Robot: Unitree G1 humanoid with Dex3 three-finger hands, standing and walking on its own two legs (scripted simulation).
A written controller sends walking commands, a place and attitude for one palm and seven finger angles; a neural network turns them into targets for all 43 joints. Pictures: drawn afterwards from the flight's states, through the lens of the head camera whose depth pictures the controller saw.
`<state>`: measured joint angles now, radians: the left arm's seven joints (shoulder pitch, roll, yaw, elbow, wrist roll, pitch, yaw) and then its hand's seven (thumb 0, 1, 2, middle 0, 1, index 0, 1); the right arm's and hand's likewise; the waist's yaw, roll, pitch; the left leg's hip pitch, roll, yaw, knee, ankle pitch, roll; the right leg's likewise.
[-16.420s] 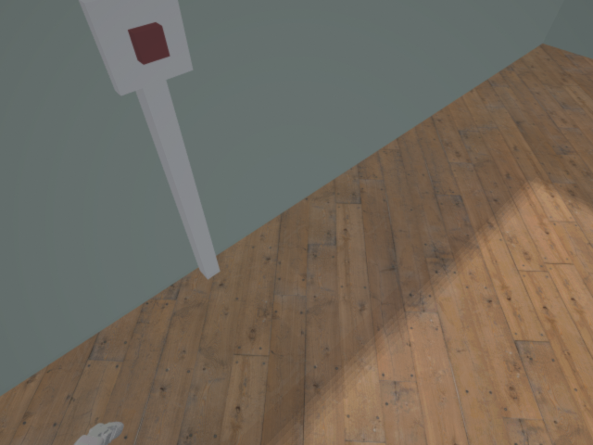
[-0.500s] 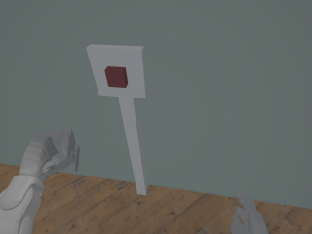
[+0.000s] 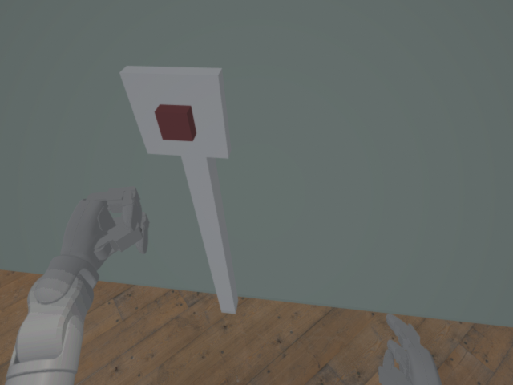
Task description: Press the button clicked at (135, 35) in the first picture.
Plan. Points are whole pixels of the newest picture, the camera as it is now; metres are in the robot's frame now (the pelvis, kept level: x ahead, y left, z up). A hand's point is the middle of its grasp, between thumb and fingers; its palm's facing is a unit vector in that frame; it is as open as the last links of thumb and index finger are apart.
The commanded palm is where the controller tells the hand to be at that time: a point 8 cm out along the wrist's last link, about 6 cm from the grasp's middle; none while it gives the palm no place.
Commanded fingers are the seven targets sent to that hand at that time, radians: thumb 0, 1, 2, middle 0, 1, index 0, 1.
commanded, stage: aim a knuckle at the button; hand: left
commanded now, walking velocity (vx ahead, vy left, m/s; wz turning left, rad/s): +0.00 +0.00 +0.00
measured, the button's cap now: (177, 122) +0.53 +0.20 +0.16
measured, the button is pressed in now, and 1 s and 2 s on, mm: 0 0 0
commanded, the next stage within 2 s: press the button with the knuckle in 1.52 s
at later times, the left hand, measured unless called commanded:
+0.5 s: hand (169, 193) +0.36 +0.17 +0.14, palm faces -0.01 -1.00 -0.04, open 3.1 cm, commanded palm +0.34 +0.22 +0.14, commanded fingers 0.00 0.90 0.90 -1.30 -1.50 -1.30 -1.50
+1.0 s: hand (185, 168) +0.43 +0.16 +0.13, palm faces -0.02 -1.00 +0.00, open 3.1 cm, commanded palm +0.40 +0.23 +0.13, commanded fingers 0.00 0.90 0.90 -1.30 -1.50 -1.30 -1.50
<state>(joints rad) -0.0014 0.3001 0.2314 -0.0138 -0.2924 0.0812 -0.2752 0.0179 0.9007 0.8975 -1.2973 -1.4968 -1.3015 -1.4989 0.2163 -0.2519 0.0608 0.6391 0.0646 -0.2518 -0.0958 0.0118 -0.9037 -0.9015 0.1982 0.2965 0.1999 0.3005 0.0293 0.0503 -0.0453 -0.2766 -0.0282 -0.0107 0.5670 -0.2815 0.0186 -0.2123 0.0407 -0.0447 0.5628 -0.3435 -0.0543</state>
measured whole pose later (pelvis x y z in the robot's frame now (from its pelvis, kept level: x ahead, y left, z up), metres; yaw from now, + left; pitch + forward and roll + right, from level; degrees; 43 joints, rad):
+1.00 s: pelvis +0.00 +0.00 +0.00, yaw -2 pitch +5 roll +0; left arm -0.62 0.34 0.27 0.81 -0.19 -0.13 -0.20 0.02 0.90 0.90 -1.29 -1.50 -1.30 -1.50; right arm 0.34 -0.28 0.02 0.68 0.06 -0.05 -0.06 0.01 -0.91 -0.90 0.20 0.30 0.20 0.30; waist -0.06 0.03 -0.06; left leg -0.39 -0.01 0.02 0.58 -0.28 0.02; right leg -0.34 0.05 -0.01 0.58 -0.33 -0.05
